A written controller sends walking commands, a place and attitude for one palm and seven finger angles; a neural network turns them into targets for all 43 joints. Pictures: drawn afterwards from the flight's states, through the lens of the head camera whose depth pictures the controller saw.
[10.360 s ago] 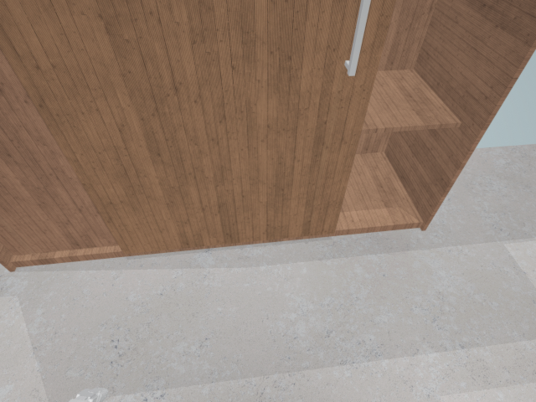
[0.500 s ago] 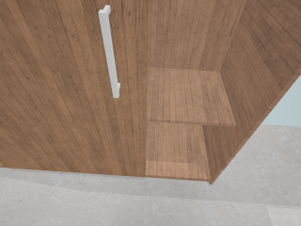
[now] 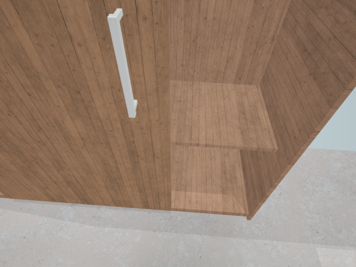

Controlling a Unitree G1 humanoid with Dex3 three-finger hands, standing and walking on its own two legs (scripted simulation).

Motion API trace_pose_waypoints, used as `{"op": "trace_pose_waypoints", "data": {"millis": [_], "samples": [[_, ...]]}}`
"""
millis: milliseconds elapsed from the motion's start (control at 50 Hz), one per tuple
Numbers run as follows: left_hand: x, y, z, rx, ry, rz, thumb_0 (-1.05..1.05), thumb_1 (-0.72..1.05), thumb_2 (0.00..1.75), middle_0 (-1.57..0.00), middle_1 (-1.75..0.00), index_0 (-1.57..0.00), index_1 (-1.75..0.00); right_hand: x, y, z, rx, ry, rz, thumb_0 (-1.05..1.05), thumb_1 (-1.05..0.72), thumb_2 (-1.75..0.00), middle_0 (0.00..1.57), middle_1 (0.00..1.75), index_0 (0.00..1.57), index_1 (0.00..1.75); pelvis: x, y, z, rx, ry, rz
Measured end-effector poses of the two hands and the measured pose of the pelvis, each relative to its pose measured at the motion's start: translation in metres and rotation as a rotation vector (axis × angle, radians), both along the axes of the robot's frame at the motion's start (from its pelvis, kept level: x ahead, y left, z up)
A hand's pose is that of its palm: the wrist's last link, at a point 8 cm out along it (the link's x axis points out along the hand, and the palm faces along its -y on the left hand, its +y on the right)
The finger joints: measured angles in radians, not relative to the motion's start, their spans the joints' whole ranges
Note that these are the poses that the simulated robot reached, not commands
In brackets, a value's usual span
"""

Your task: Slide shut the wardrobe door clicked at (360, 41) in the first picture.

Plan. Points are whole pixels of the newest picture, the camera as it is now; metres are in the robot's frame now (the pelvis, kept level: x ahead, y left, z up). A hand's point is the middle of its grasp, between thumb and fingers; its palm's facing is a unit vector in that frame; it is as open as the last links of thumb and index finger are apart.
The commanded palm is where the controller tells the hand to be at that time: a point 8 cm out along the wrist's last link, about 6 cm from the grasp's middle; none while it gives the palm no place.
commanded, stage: look again from close up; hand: left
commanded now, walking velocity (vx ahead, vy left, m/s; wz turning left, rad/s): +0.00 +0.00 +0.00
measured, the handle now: (126, 70) +0.49 +0.16 +0.19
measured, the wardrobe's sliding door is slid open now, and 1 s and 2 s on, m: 0.44 0.44 0.44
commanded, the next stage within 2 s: raise the hand with hooked fingers in 0.30 s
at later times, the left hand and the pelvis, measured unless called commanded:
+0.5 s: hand out of the picture +0.07 +0.18 -0.12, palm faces +0.20 -0.95 -0.23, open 7.3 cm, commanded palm +0.10 +0.22 -0.05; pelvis -0.01 -0.01 +0.00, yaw +0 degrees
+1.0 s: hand (78, 255) +0.14 +0.20 +0.02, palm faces +0.06 -1.00 -0.06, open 9.6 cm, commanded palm +0.13 +0.25 +0.04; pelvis -0.06 -0.02 -0.05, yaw +3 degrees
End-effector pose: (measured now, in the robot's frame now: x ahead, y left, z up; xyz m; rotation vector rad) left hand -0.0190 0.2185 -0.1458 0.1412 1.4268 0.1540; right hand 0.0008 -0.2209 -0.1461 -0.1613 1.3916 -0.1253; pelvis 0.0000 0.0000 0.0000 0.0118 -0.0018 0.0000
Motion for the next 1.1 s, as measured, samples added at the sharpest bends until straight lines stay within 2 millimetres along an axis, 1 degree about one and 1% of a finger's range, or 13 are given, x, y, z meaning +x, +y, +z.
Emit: {"op": "trace_pose_waypoints", "data": {"millis": [420, 460, 520, 580, 620, 660, 700, 740, 820, 900, 940, 1000, 1100], "samples": [[-0.005, -0.011, 0.001, 0.006, -0.011, 0.010, 0.00, 0.91, 0.90, -0.20, -0.30, -0.20, -0.30, 0.002, -0.011, 0.000, -0.002, -0.008, 0.011, 0.01, -0.92, -0.90, 0.20, 0.30, 0.20, 0.30, -0.002, -0.010, 0.000, -0.006, -0.001, 0.008], [0.023, -0.004, 0.019, 0.027, -0.167, 0.082, 0.02, 0.92, 0.90, -0.20, -0.30, -0.20, -0.30, 0.010, -0.016, 0.005, -0.023, -0.105, 0.004, 0.01, -0.92, -0.90, 0.20, 0.30, 0.20, 0.30, -0.006, -0.010, -0.002, -0.007, -0.005, 0.002], [0.089, 0.012, 0.078, 0.112, -0.595, 0.083, 0.03, 0.94, 0.89, -0.20, -0.31, -0.20, -0.31, 0.038, -0.023, 0.015, -0.048, -0.350, -0.005, 0.01, -0.92, -0.89, 0.20, 0.30, 0.20, 0.30, -0.013, -0.011, -0.006, 0.006, 0.005, 0.012], [0.150, 0.013, 0.139, 0.114, -0.998, 0.017, 0.03, 0.90, 0.87, -0.20, -0.33, -0.20, -0.33, 0.072, -0.032, 0.024, -0.063, -0.555, 0.015, 0.01, -0.91, -0.90, 0.20, 0.30, 0.20, 0.30, -0.022, -0.010, -0.012, 0.000, 0.037, 0.031], [0.175, 0.006, 0.166, 0.059, -1.230, -0.044, 0.02, 0.86, 0.86, -0.20, -0.35, -0.20, -0.35, 0.094, -0.038, 0.032, -0.073, -0.668, 0.027, 0.01, -0.91, -0.90, 0.20, 0.30, 0.20, 0.30, -0.029, -0.012, -0.019, 0.001, 0.073, 0.021], [0.186, -0.003, 0.176, -0.033, -1.399, -0.120, 0.02, 0.82, 0.84, -0.20, -0.37, -0.20, -0.38, 0.114, -0.044, 0.041, -0.081, -0.765, 0.041, 0.01, -0.91, -0.90, 0.20, 0.30, 0.20, 0.30, -0.036, -0.015, -0.029, 0.003, 0.106, 0.007], [0.183, -0.010, 0.173, -0.117, -1.472, -0.202, 0.01, 0.77, 0.83, -0.21, -0.40, -0.21, -0.40, 0.130, -0.049, 0.050, -0.090, -0.848, 0.061, 0.01, -0.91, -0.90, 0.20, 0.30, 0.20, 0.30, -0.042, -0.018, -0.039, 0.004, 0.122, -0.001], [0.171, -0.011, 0.160, -0.171, -1.449, -0.233, 0.01, 0.72, 0.81, -0.21, -0.43, -0.21, -0.43, 0.144, -0.053, 0.060, -0.103, -0.911, 0.078, 0.01, -0.91, -0.90, 0.20, 0.30, 0.20, 0.30, -0.047, -0.020, -0.046, 0.005, 0.126, -0.004], [0.137, 0.006, 0.137, -0.157, -1.337, -0.130, 0.01, 0.62, 0.77, -0.22, -0.49, -0.23, -0.49, 0.159, -0.052, 0.074, -0.130, -0.970, 0.115, 0.01, -0.90, -0.90, 0.20, 0.30, 0.20, 0.30, -0.050, -0.022, -0.053, -0.006, 0.120, 0.006], [0.118, 0.026, 0.143, -0.045, -1.361, -0.064, 0.01, 0.52, 0.73, -0.23, -0.54, -0.23, -0.55, 0.158, -0.040, 0.070, -0.131, -0.948, 0.173, 0.01, -0.90, -0.90, 0.19, 0.30, 0.19, 0.30, -0.053, -0.022, -0.054, -0.032, 0.107, 0.031], [0.120, 0.030, 0.155, -0.025, -1.419, -0.085, 0.01, 0.47, 0.71, -0.23, -0.57, -0.23, -0.58, 0.152, -0.032, 0.062, -0.116, -0.916, 0.195, 0.01, -0.90, -0.90, 0.19, 0.30, 0.20, 0.30, -0.054, -0.021, -0.053, -0.043, 0.098, 0.042], [0.134, 0.033, 0.171, -0.052, -1.471, -0.153, 0.01, 0.40, 0.68, -0.23, -0.62, -0.23, -0.62, 0.137, -0.020, 0.049, -0.081, -0.856, 0.201, 0.01, -0.90, -0.90, 0.20, 0.30, 0.20, 0.30, -0.058, -0.019, -0.050, -0.055, 0.085, 0.049], [0.165, 0.040, 0.189, -0.117, -1.421, -0.222, 0.01, 0.29, 0.63, -0.24, -0.69, -0.24, -0.70, 0.106, -0.005, 0.039, -0.033, -0.783, 0.143, 0.01, -0.90, -0.90, 0.20, 0.30, 0.20, 0.30, -0.058, -0.013, -0.040, -0.051, 0.070, 0.033]]}}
